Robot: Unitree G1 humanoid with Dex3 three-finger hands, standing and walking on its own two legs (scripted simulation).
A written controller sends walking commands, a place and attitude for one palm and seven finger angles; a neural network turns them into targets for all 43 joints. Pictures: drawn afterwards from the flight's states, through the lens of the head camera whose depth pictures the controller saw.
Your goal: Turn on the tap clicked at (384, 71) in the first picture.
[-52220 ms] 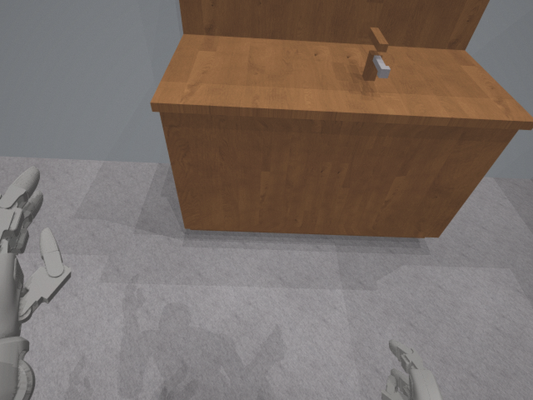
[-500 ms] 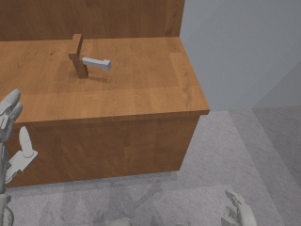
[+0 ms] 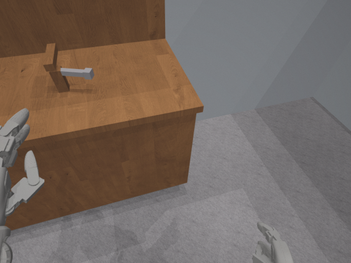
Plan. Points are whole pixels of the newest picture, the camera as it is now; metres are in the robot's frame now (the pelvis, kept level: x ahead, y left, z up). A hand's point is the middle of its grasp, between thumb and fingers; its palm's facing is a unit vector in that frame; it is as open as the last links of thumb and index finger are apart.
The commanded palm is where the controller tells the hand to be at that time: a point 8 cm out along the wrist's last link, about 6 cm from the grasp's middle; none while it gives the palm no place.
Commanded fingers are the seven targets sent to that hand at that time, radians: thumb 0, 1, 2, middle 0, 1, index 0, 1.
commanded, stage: stop stepping back and stand still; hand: left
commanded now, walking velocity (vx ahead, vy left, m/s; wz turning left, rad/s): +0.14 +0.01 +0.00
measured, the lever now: (88, 73) +0.68 +0.34 +0.04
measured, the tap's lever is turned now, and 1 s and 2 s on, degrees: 68 68 68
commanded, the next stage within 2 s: stand and check the lever's angle in 0.54 s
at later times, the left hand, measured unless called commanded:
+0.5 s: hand out of the picture +0.14 +0.26 +0.17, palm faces +0.50 -0.81 -0.30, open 7.4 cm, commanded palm +0.09 +0.30 +0.18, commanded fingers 0.00 0.90 0.90 -0.20 -0.30 -0.20 -0.30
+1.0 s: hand (17, 190) +0.20 +0.27 +0.16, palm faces +0.42 -0.81 -0.40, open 7.4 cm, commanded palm +0.14 +0.29 +0.18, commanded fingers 0.00 0.90 0.90 -0.20 -0.30 -0.20 -0.30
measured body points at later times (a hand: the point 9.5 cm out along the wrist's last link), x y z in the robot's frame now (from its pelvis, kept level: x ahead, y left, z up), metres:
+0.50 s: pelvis -0.06 +0.01 -0.01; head -0.09 +0.01 +0.44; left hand +0.11 +0.30 +0.18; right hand +0.10 -0.22 -0.10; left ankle -0.01 +0.11 -0.74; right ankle -0.05 -0.11 -0.74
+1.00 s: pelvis -0.01 +0.01 +0.00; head +0.00 +0.01 +0.45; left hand +0.17 +0.31 +0.18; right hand +0.17 -0.24 -0.08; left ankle -0.02 +0.12 -0.74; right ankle -0.04 -0.08 -0.74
